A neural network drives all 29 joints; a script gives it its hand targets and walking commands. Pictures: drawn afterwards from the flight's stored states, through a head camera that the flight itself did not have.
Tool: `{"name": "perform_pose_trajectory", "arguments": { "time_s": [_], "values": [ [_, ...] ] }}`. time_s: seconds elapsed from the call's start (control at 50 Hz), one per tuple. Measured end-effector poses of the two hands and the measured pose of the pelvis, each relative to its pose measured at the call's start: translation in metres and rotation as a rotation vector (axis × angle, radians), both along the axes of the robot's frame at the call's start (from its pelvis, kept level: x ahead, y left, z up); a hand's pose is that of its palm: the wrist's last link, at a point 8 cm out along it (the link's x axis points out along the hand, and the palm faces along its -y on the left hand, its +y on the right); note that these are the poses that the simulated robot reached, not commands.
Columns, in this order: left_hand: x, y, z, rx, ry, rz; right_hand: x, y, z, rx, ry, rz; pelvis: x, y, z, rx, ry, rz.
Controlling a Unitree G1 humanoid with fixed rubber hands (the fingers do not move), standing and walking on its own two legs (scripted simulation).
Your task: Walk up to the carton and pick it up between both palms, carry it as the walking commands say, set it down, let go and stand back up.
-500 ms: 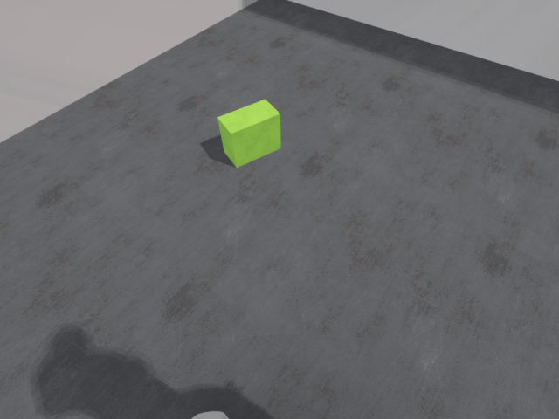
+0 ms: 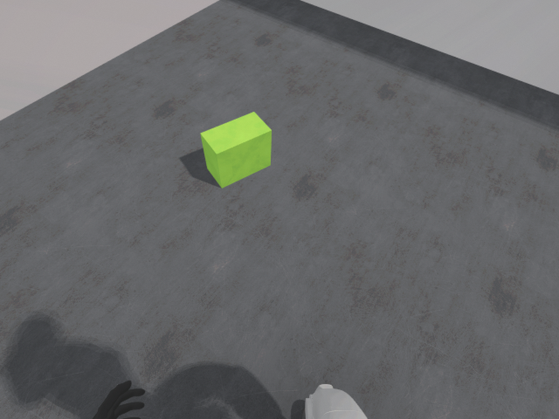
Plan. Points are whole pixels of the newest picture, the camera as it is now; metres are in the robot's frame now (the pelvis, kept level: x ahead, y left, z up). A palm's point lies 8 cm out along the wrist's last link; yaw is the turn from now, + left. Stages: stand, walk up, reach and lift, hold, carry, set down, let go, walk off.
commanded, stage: walk up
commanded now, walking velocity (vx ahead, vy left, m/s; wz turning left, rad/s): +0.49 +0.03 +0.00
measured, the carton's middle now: (237, 150) +1.22 +0.09 -0.65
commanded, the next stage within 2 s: none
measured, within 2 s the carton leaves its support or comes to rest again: neither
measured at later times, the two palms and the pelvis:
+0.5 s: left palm (93, 356) +0.24 +0.28 -0.14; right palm (371, 291) +0.33 -0.20 -0.13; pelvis +0.23 +0.03 +0.00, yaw -1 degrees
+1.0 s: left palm (138, 200) +0.53 +0.25 -0.10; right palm (373, 237) +0.45 -0.23 -0.14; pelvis +0.44 +0.00 +0.01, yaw +0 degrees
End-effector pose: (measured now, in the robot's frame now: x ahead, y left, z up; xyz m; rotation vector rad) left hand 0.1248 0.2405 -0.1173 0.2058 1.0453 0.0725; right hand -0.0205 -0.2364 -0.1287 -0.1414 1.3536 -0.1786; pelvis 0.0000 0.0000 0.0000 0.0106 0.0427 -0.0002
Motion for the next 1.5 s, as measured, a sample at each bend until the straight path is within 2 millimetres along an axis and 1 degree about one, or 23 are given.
{"name": "perform_pose_trajectory", "arguments": {
  "time_s": [0.06, 0.1, 0.14, 0.22, 0.3, 0.36, 0.42, 0.48, 0.5, 0.54, 0.66, 0.76, 0.82, 0.86, 0.88, 0.92, 1.02, 1.1, 1.18, 1.24, 1.3, 1.4, 1.5],
  "values": [
    [0.039, -0.016, 0.001, 0.018, -0.022, -0.025, 0.02, -0.01, -0.011, 0.025, 0.027, -0.011, 0.03, -0.014, -0.006, 0.018, 0.013, 0.003],
    [0.051, -0.021, 0.004, 0.031, -0.013, -0.018, 0.045, -0.015, -0.015, 0.04, 0.012, -0.002, 0.049, -0.021, -0.005, 0.024, 0.003, 0.003],
    [0.054, -0.02, 0.009, 0.042, 0.011, 0.005, 0.078, -0.018, -0.013, 0.048, -0.029, 0.013, 0.067, -0.025, 0.0, 0.032, -0.015, 0.001],
    [0.05, -0.01, 0.019, 0.074, 0.086, 0.072, 0.151, -0.016, -0.005, 0.071, -0.118, 0.052, 0.101, -0.025, 0.012, 0.042, -0.042, 0.004],
    [0.051, 0.002, 0.022, 0.078, 0.148, 0.136, 0.221, -0.005, 0.003, 0.091, -0.183, 0.096, 0.135, -0.018, 0.018, 0.036, -0.056, -0.002],
    [0.059, 0.012, 0.017, 0.067, 0.188, 0.169, 0.269, 0.006, 0.008, 0.093, -0.221, 0.124, 0.162, -0.009, 0.018, 0.024, -0.063, -0.005],
    [0.076, 0.024, 0.005, 0.049, 0.227, 0.185, 0.312, 0.019, 0.008, 0.084, -0.241, 0.143, 0.191, 0.005, 0.013, 0.005, -0.053, -0.007],
    [0.106, 0.04, -0.014, 0.025, 0.248, 0.182, 0.344, 0.034, 0.001, 0.059, -0.233, 0.145, 0.222, 0.023, 0.0, -0.022, -0.033, -0.009],
    [0.119, 0.044, -0.021, 0.018, 0.247, 0.177, 0.351, 0.039, -0.002, 0.049, -0.23, 0.139, 0.232, 0.029, -0.004, -0.024, -0.039, -0.013],
    [0.147, 0.048, -0.023, 0.004, 0.232, 0.162, 0.358, 0.041, 0.001, 0.027, -0.221, 0.121, 0.251, 0.036, -0.003, -0.022, -0.042, -0.01],
    [0.246, 0.049, -0.008, -0.005, 0.116, 0.096, 0.349, 0.04, 0.01, -0.008, -0.1, 0.058, 0.302, 0.041, 0.007, -0.025, -0.02, -0.007],
    [0.328, 0.033, 0.001, -0.011, 0.031, 0.027, 0.348, 0.031, 0.009, -0.009, -0.015, 0.004, 0.343, 0.031, 0.007, -0.012, -0.01, -0.007],
    [0.375, 0.016, 0.003, -0.003, -0.006, -0.017, 0.357, 0.022, 0.002, 0.006, 0.018, -0.021, 0.369, 0.02, 0.003, 0.005, -0.001, -0.005],
    [0.399, 0.006, 0.003, 0.011, -0.02, -0.03, 0.37, 0.015, -0.007, 0.024, 0.034, -0.026, 0.388, 0.01, -0.002, 0.02, 0.005, -0.003],
    [0.406, 0.002, 0.004, 0.02, -0.02, -0.03, 0.38, 0.012, -0.011, 0.034, 0.034, -0.023, 0.397, 0.006, -0.004, 0.023, 0.003, -0.001],
    [0.412, 0.0, 0.007, 0.04, -0.003, -0.017, 0.406, 0.009, -0.015, 0.051, 0.014, -0.012, 0.413, 0.0, -0.002, 0.032, -0.008, -0.001],
    [0.405, 0.012, 0.021, 0.084, 0.068, 0.071, 0.485, 0.008, -0.008, 0.073, -0.095, 0.029, 0.448, -0.003, 0.011, 0.046, -0.054, 0.002],
    [0.406, 0.022, 0.023, 0.085, 0.111, 0.12, 0.539, 0.014, -0.001, 0.076, -0.152, 0.062, 0.47, 0.002, 0.017, 0.041, -0.068, -0.001],
    [0.417, 0.034, 0.016, 0.069, 0.144, 0.137, 0.576, 0.026, 0.003, 0.067, -0.178, 0.083, 0.49, 0.015, 0.016, 0.024, -0.062, -0.002],
    [0.429, 0.047, 0.005, 0.05, 0.163, 0.14, 0.592, 0.038, 0.003, 0.049, -0.171, 0.087, 0.504, 0.03, 0.011, 0.003, -0.048, -0.001],
    [0.446, 0.059, -0.012, 0.027, 0.171, 0.141, 0.6, 0.05, -0.003, 0.025, -0.155, 0.078, 0.52, 0.045, 0.001, -0.012, -0.056, -0.006],
    [0.481, 0.063, -0.011, 0.012, 0.16, 0.113, 0.598, 0.055, 0.003, -0.001, -0.104, 0.05, 0.543, 0.054, 0.004, -0.013, -0.036, -0.007],
    [0.508, 0.057, -0.007, 0.016, 0.157, 0.086, 0.596, 0.05, 0.004, -0.007, -0.058, 0.027, 0.562, 0.05, 0.007, -0.008, -0.01, -0.009]
  ]
}}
